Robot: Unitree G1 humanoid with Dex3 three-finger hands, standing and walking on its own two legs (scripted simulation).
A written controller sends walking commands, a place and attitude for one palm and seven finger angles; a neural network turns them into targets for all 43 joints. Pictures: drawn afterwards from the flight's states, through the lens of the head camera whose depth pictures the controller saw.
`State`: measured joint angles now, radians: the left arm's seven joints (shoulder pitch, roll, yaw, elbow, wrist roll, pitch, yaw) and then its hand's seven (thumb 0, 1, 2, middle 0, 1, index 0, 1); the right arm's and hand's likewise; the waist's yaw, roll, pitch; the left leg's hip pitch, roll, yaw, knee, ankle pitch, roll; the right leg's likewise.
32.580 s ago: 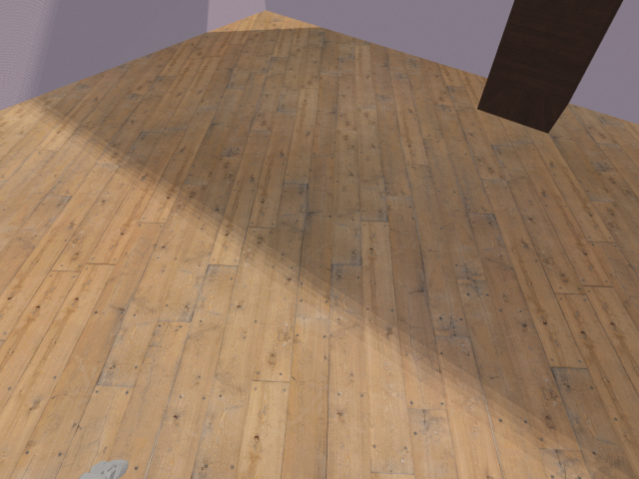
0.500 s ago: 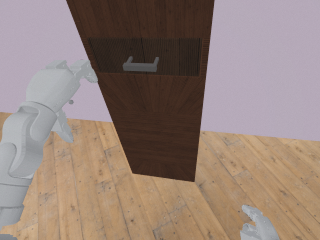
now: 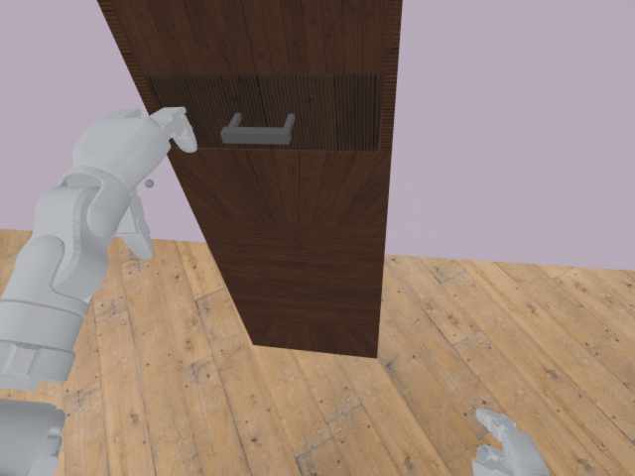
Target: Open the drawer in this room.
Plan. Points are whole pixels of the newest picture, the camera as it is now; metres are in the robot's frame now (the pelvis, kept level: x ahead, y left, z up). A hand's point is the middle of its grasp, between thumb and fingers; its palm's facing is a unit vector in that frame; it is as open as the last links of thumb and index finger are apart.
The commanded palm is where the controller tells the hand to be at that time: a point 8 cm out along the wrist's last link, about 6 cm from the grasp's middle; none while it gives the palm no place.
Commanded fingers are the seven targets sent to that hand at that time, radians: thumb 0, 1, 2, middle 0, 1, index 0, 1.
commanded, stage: move the hooked fingers above the handle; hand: left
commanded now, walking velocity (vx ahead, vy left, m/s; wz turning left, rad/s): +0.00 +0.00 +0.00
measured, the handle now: (259, 127) +0.60 +0.17 +0.13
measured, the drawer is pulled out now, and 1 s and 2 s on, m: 0.00 0.00 0.00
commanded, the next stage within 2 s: none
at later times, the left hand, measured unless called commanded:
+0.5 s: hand (202, 154) +0.45 +0.20 +0.19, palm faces +0.04 -0.02 -1.00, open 13.8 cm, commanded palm +0.43 +0.20 +0.26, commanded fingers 0.00 -0.50 0.30 -0.30 -1.20 -0.30 -1.20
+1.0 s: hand (237, 132) +0.51 +0.17 +0.18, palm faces -0.01 -0.02 -1.00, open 13.8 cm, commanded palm +0.51 +0.18 +0.25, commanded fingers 0.00 -0.50 0.30 -0.30 -1.20 -0.30 -1.20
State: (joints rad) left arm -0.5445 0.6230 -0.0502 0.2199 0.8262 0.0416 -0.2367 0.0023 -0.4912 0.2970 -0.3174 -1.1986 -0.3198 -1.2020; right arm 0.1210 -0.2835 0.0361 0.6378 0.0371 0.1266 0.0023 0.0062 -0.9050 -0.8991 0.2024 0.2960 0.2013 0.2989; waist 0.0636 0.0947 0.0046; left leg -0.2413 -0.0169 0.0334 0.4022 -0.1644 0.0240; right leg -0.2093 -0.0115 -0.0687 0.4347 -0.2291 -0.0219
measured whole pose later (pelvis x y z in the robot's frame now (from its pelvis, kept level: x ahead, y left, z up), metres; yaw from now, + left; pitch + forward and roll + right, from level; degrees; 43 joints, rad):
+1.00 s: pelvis +0.03 +0.00 +0.00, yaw -1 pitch +7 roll +1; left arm -0.97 0.52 -0.20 0.73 0.90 0.00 -0.15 0.00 -0.49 0.30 -0.32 -1.20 -0.32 -1.20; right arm 0.24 -0.29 -0.01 0.68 0.05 0.16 -0.03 0.00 -0.91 -0.90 0.20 0.30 0.20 0.30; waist -0.02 0.06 -0.06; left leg -0.35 -0.01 0.05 0.46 -0.23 0.03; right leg -0.32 -0.01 -0.05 0.48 -0.29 -0.02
